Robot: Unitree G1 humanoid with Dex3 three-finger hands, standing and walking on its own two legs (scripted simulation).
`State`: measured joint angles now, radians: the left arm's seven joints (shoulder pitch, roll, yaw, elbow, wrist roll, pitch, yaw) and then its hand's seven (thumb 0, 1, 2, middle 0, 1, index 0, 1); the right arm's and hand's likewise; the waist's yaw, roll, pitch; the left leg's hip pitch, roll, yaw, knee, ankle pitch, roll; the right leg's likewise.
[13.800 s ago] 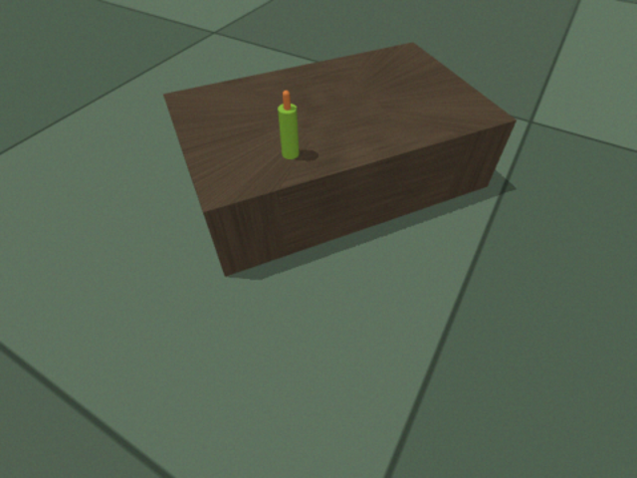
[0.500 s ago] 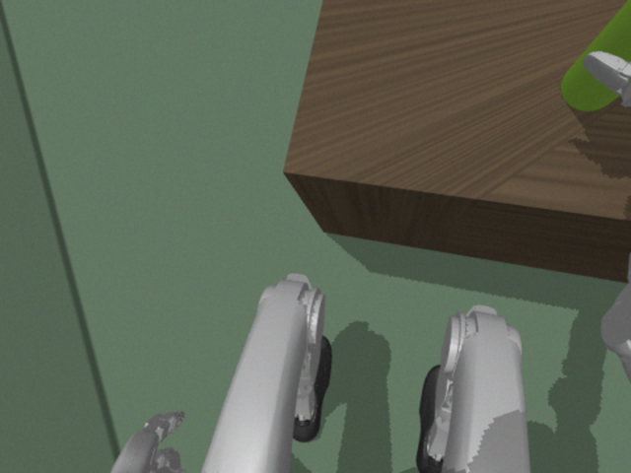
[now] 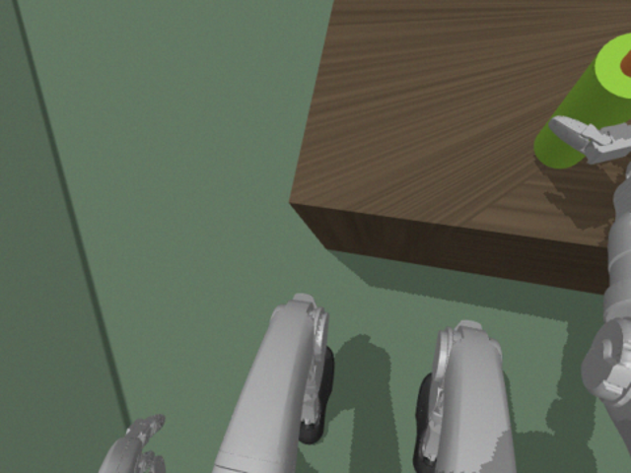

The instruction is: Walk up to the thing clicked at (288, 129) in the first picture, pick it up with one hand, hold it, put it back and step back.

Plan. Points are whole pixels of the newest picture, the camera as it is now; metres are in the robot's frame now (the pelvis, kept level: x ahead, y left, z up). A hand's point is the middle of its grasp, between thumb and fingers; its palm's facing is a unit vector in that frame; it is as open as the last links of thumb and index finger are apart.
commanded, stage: settle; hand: right
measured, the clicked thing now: (602, 100) +0.53 -0.21 +0.00
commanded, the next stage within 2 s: lift in 0.36 s
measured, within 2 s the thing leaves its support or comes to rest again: neither
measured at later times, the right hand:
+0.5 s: hand out of the picture +0.55 -0.22 +0.03, palm faces +0.24 +0.97 -0.03, open 9.6 cm
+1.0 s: hand out of the picture +0.51 -0.21 +0.11, palm faces +0.26 +0.97 -0.04, open 9.6 cm
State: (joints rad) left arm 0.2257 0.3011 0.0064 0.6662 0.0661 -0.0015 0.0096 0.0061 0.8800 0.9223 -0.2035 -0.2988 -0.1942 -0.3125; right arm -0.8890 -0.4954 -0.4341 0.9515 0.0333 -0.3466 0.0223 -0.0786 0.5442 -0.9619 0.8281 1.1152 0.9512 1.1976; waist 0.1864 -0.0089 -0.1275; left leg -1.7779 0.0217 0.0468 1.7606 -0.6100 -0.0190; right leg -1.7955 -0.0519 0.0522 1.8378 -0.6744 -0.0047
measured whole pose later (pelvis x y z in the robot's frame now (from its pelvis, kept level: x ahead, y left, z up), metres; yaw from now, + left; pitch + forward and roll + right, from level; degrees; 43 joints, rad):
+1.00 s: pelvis +0.02 +0.01 +0.09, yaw -1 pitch +30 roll +3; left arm 0.24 0.25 0.02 0.70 0.04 -0.03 0.03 0.01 0.91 0.91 -0.20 -0.31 -0.21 -0.31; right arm -0.71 -0.37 -0.41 0.86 0.07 -0.36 0.00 -0.07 0.55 -1.01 0.79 1.18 0.91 1.27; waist 0.14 -0.03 -0.15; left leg -1.41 0.01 0.05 1.45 -0.55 0.00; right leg -1.42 -0.06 0.04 1.51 -0.61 0.01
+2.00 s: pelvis +0.06 +0.01 +0.20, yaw -2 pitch +15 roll +1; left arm 0.23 0.21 0.02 0.71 0.04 -0.07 0.05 0.01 0.89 0.92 -0.20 -0.31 -0.20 -0.31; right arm -0.22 -0.17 -0.21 0.56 0.12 -0.43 -0.05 -0.06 0.56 -1.02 0.80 1.17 0.92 1.25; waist 0.05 -0.01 -0.07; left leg -0.80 0.01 0.03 0.98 -0.44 -0.01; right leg -0.80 -0.06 0.00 1.02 -0.48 0.02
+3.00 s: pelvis +0.06 +0.00 +0.22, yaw -3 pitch +10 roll +1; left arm 0.22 0.20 0.02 0.68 0.03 -0.05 0.05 0.01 0.91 0.90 -0.21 -0.32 -0.22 -0.32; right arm -0.10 -0.14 -0.13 0.46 0.12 -0.40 -0.08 -0.06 0.56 -1.02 0.80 1.18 0.91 1.26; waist 0.02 0.00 -0.05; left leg -0.62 0.02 0.03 0.86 -0.40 -0.01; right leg -0.62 -0.05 -0.01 0.90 -0.44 0.01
